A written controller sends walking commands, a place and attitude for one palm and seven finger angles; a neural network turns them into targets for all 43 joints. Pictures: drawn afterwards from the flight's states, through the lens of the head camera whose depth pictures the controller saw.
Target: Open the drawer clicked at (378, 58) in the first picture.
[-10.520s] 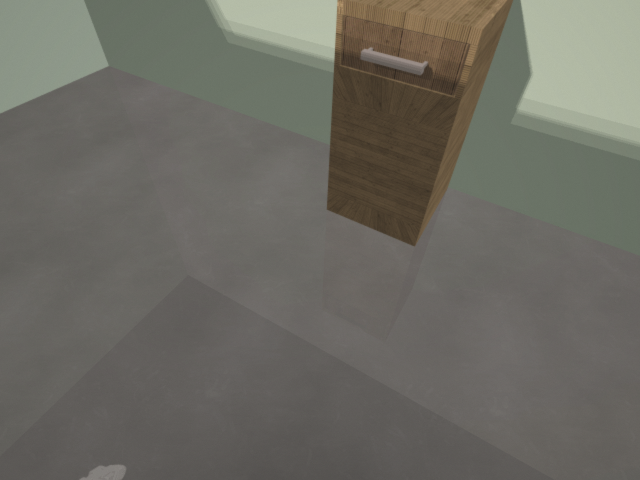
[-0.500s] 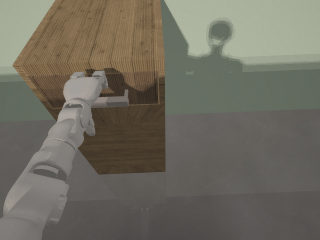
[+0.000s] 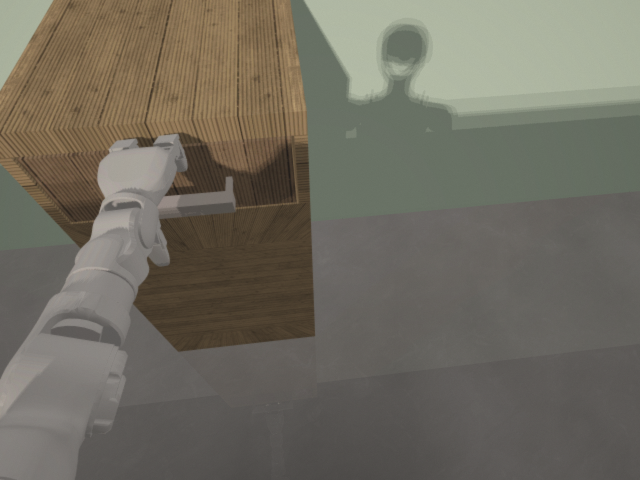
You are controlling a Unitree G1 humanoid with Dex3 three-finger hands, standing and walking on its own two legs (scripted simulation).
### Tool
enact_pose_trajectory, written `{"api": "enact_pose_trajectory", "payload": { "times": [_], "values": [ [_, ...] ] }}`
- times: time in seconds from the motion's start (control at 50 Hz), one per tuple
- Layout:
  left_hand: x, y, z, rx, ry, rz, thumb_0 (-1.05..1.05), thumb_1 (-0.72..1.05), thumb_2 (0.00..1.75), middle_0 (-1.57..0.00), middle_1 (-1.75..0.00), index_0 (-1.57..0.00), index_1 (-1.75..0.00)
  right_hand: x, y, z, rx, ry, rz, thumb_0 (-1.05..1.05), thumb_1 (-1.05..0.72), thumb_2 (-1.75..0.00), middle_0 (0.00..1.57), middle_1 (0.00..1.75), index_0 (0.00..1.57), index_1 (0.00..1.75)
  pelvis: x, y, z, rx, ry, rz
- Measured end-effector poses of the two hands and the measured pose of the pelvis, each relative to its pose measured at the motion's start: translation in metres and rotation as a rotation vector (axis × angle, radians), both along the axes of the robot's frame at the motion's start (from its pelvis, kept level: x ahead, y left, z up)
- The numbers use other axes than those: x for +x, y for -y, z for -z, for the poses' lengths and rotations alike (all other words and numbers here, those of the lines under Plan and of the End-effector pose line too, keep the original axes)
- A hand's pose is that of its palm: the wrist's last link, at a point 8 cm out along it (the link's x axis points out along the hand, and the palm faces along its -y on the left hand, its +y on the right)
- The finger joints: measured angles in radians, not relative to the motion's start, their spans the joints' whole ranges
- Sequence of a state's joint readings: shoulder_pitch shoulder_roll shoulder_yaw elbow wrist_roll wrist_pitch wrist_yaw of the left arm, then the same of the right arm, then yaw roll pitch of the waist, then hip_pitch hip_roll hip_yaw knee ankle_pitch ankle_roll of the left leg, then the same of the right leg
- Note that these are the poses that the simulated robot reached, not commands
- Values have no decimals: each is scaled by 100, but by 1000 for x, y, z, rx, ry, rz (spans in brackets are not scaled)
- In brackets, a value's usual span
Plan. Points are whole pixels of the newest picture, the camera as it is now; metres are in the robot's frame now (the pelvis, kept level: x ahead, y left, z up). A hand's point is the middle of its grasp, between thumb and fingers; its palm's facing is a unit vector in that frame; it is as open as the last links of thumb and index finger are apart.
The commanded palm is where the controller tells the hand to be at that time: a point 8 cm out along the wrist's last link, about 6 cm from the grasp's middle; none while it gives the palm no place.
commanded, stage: move the hooked fingers above the handle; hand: left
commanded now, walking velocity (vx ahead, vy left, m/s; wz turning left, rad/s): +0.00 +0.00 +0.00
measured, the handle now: (171, 197) +0.53 +0.21 +0.00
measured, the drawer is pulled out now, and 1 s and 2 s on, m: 0.00 0.00 0.00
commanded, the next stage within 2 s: lower the fingers behind the handle in 0.56 s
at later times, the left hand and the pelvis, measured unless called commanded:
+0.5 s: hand (155, 202) +0.48 +0.20 +0.06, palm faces -0.07 -0.04 -1.00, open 13.8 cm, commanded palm +0.46 +0.20 +0.12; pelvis +0.00 +0.00 +0.00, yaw +1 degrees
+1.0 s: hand (165, 213) +0.47 +0.19 +0.04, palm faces -0.09 -0.04 -1.00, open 13.8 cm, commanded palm +0.46 +0.20 +0.10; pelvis +0.00 -0.01 +0.00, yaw +1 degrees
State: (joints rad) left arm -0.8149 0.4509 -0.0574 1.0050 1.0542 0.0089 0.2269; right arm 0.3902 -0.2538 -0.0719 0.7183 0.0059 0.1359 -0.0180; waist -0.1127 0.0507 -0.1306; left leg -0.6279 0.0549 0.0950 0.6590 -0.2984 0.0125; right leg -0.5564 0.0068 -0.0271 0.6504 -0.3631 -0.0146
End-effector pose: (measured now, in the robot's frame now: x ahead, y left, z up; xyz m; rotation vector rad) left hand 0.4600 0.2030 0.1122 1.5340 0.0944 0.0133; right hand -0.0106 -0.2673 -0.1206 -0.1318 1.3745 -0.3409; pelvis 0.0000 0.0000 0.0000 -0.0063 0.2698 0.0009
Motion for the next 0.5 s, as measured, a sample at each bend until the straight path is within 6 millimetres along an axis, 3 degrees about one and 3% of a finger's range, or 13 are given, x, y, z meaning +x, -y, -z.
{"api": "enact_pose_trajectory", "payload": {
  "times": [0.14, 0.3, 0.4, 0.5],
  "values": [
    [-11, -2, 0, -2, 16, 26, 0, -49, 30, -32, -120, -32, -120, 30, -2, 0, 4, 54, -52, 1, -91, -90, 20, 30, 20, 30, 0, -3, 0, -2, 14, -19],
    [-8, 7, -7, -4, 44, 19, 0, -49, 30, -32, -120, -32, -120, 58, -4, 0, 4, 121, -93, 1, -91, -90, 20, 30, 20, 30, -2, -3, 1, -2, 14, -28],
    [-2, 5, -7, 0, 19, -16, 0, -49, 30, -32, -120, -32, -120, 59, -4, 0, 3, 133, -85, 1, -91, -90, 20, 30, 20, 30, -2, -1, 1, 0, 12, -21],
    [-2, 1, -3, -1, -15, -12, 0, -49, 30, -32, -120, -32, -120, 47, -2, 0, -3, 105, -68, 1, -91, -90, 20, 30, 20, 30, -1, 1, 1, 1, 11, -17]
  ]
}}
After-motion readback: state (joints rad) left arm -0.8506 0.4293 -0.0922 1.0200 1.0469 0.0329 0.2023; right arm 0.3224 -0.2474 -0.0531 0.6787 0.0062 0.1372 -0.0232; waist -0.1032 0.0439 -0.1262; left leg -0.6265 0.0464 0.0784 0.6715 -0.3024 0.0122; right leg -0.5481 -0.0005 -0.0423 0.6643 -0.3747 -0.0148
